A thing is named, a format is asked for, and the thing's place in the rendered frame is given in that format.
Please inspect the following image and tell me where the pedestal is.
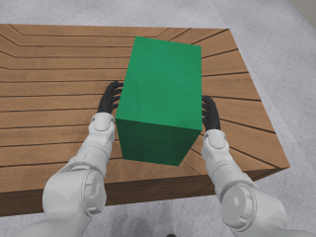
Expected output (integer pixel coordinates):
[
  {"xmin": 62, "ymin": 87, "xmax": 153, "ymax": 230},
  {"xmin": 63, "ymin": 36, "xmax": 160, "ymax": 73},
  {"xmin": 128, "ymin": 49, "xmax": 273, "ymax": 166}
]
[{"xmin": 0, "ymin": 24, "xmax": 290, "ymax": 217}]

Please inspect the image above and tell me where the carton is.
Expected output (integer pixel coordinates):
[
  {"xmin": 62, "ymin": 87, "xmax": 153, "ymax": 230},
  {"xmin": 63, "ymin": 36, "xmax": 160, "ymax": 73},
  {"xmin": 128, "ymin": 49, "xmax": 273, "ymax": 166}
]
[{"xmin": 115, "ymin": 37, "xmax": 202, "ymax": 167}]

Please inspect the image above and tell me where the robot left upper arm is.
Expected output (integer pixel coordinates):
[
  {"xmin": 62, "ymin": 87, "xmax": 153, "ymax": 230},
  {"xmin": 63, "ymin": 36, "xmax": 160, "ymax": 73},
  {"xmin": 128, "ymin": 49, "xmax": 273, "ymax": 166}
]
[{"xmin": 13, "ymin": 169, "xmax": 107, "ymax": 237}]

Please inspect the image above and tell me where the robot right upper arm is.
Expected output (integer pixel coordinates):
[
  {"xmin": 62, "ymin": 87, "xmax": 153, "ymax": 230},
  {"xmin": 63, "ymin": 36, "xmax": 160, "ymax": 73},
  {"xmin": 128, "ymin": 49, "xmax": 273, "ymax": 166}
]
[{"xmin": 220, "ymin": 184, "xmax": 316, "ymax": 237}]

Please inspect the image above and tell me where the robot left hand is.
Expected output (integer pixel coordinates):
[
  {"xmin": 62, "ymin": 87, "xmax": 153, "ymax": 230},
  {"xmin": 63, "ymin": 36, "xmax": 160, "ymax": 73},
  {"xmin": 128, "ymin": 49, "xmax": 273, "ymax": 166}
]
[{"xmin": 97, "ymin": 80, "xmax": 124, "ymax": 114}]

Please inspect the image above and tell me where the robot left forearm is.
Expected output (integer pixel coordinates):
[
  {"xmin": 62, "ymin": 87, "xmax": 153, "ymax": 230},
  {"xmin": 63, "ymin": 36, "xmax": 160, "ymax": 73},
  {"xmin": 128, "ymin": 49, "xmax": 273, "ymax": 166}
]
[{"xmin": 42, "ymin": 112, "xmax": 116, "ymax": 213}]

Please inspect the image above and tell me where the robot right hand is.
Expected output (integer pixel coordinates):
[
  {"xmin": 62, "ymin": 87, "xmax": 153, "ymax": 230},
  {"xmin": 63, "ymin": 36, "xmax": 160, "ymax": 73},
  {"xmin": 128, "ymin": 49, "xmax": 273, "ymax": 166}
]
[{"xmin": 201, "ymin": 95, "xmax": 221, "ymax": 131}]

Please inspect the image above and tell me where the robot right forearm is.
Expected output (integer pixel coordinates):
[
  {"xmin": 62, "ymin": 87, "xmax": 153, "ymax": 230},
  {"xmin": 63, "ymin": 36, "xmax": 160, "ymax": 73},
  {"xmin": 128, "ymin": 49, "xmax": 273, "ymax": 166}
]
[{"xmin": 200, "ymin": 129, "xmax": 265, "ymax": 204}]

